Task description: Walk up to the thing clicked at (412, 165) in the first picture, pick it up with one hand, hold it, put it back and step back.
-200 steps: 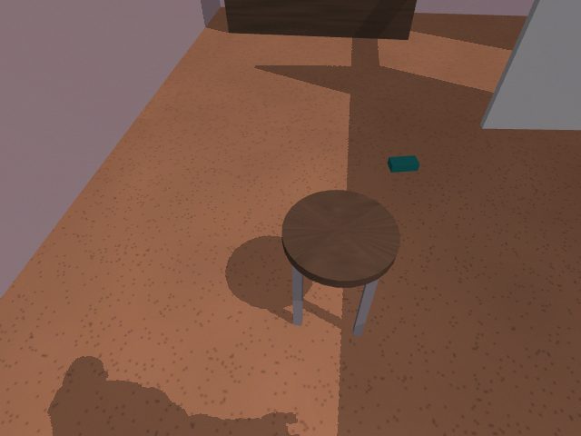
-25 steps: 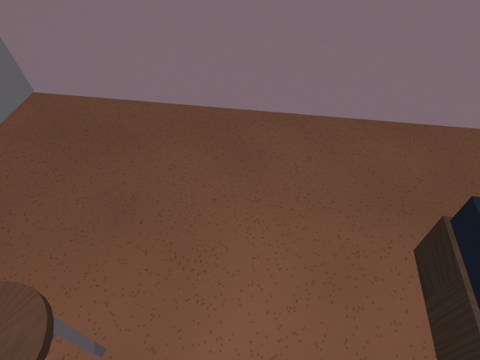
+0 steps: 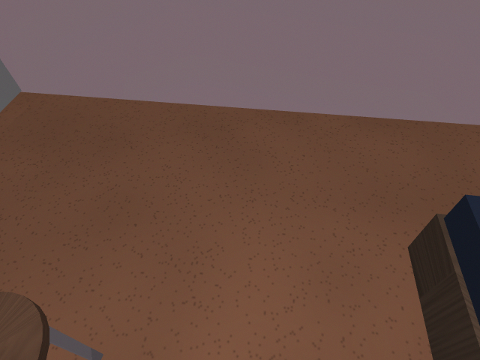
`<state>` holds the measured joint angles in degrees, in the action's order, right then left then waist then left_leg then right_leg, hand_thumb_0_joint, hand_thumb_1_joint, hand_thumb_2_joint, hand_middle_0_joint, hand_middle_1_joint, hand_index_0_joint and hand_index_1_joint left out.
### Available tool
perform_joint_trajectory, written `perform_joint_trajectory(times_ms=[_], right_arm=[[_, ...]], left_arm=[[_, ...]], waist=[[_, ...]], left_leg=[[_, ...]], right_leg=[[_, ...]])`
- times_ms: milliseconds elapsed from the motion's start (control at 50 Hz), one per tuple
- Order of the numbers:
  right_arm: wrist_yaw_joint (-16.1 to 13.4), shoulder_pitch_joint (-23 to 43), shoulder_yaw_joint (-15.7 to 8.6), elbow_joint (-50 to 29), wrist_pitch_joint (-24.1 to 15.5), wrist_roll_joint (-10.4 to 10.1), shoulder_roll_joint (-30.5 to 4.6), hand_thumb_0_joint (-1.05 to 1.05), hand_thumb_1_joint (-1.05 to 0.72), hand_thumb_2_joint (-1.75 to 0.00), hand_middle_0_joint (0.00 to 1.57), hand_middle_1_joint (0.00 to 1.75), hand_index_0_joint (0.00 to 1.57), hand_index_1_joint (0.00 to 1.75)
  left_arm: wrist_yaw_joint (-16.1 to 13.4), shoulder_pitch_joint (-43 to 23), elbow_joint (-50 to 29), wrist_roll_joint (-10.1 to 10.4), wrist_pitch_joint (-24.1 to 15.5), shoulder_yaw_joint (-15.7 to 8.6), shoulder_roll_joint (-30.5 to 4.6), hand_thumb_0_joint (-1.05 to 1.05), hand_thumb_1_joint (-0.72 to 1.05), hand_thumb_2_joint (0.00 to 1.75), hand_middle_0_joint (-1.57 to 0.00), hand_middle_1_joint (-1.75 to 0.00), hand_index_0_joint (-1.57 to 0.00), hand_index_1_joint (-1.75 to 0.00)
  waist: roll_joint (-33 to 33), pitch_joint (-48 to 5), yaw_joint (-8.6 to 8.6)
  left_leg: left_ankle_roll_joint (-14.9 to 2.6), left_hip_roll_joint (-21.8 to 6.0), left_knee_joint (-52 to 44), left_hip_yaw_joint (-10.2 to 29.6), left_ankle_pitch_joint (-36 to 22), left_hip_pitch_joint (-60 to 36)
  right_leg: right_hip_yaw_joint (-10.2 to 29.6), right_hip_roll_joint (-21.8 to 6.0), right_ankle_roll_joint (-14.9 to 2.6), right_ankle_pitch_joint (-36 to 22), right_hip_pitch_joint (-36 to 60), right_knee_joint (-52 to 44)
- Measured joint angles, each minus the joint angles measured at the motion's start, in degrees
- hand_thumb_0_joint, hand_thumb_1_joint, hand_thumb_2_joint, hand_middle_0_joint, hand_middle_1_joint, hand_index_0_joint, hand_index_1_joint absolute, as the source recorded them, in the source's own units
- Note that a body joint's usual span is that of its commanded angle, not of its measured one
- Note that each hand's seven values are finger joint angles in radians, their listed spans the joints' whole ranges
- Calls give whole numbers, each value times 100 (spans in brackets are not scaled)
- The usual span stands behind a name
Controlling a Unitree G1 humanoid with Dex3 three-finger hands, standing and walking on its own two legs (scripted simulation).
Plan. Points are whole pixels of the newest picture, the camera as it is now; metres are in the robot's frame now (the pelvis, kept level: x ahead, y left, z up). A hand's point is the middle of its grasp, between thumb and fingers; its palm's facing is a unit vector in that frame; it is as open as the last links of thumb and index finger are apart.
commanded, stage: stand
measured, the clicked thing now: out of the picture +0.67 +1.49 -0.76
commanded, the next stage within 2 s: none
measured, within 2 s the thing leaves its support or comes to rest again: neither
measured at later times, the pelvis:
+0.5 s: pelvis +0.00 +0.01 +0.00, yaw +3 degrees
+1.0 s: pelvis +0.01 +0.02 +0.00, yaw +4 degrees
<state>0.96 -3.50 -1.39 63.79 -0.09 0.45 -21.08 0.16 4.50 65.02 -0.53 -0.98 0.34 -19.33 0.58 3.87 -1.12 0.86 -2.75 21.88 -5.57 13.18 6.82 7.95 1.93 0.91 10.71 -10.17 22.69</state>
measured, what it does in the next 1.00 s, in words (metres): stands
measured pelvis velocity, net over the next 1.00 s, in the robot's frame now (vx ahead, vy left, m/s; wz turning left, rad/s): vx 0.01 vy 0.02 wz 0.07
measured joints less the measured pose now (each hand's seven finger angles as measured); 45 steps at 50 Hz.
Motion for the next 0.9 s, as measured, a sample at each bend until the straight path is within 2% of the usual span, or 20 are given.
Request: perform_joint_trajectory(times_ms=[220, 900], right_arm=[[-32, -76, 44, 177, -3, 23, 100, 0, -91, -90, 20, 30, 20, 30], [-24, -141, 45, 123, -3, 21, 115, 0, -91, -90, 20, 30, 20, 30]], left_arm=[[4, -97, 38, -1, 7, -37, -15, 0, 90, 89, -20, -30, -21, -30], [-8, 175, 21, -17, 26, -3, -46, 0, 90, 89, -20, -30, -21, -30]], waist=[[-68, -66, -5], [-63, -121, 76]], left_leg=[[-24, 71, -262, 139, -143, -95], [-123, 217, -286, 305, -155, -102]], right_leg=[[-138, -91, 33, -133, 199, -356], [-303, -250, 123, -128, 339, -499]])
